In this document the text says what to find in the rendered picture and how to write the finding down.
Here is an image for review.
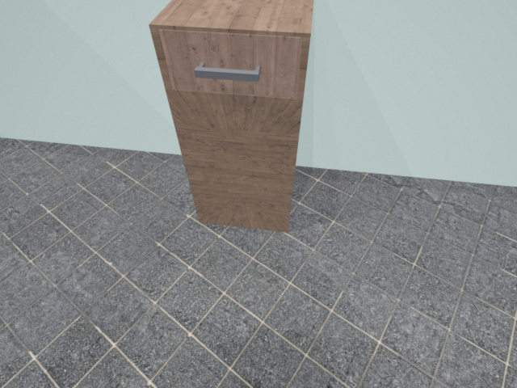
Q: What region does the handle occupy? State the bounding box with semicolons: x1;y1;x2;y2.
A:
194;62;260;82

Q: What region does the drawer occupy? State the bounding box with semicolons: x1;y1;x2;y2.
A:
159;29;302;98

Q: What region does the cabinet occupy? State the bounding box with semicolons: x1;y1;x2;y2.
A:
149;0;313;233

